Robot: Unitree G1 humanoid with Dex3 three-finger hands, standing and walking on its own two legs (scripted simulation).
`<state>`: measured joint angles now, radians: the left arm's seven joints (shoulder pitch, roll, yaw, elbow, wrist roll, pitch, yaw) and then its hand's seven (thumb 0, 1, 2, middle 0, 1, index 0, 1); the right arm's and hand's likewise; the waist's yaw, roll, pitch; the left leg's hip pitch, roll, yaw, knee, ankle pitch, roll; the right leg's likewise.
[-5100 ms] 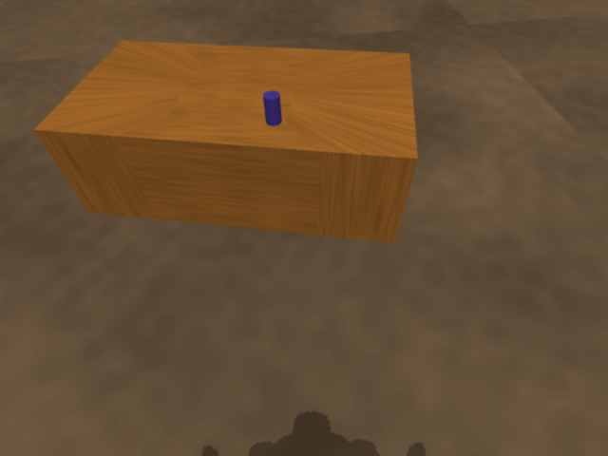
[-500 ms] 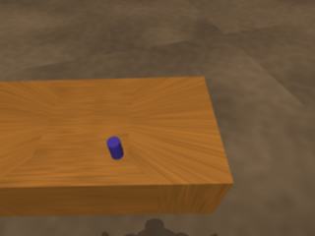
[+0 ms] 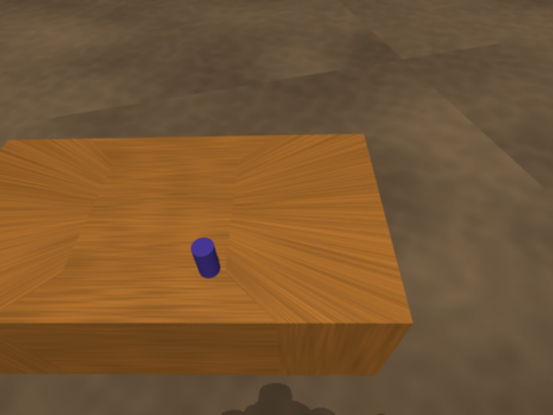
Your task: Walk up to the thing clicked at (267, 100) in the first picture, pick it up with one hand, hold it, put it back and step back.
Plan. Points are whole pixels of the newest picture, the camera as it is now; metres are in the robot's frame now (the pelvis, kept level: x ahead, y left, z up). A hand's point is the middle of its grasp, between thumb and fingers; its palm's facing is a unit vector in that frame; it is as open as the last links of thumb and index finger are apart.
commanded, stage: stand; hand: left
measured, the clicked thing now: (206, 258) +0.53 +0.20 -0.28
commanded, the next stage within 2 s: go down in 1.62 s
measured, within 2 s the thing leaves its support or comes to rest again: neither
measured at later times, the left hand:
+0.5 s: hand out of the picture +0.08 +0.25 -0.15, palm faces -0.01 -0.94 -0.34, open 7.4 cm
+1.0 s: hand out of the picture +0.08 +0.25 -0.16, palm faces -0.01 -0.94 -0.34, open 7.4 cm
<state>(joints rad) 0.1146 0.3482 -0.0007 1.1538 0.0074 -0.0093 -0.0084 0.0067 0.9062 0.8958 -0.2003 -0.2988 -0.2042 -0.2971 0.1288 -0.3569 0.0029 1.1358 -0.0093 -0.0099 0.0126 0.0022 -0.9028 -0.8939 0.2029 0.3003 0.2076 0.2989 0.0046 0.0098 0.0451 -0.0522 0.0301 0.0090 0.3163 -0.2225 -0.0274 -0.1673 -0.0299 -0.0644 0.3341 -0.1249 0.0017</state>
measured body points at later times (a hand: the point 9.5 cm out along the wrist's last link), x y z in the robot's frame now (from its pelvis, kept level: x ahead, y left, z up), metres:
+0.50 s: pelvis +0.01 +0.00 +0.00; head +0.01 -0.01 +0.45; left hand +0.08 +0.30 -0.13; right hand +0.08 -0.30 -0.14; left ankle -0.03 +0.14 -0.75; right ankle +0.04 -0.12 -0.75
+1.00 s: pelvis +0.01 +0.00 +0.00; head +0.02 +0.00 +0.45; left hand +0.08 +0.30 -0.13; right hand +0.08 -0.30 -0.14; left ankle -0.03 +0.14 -0.75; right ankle +0.04 -0.12 -0.75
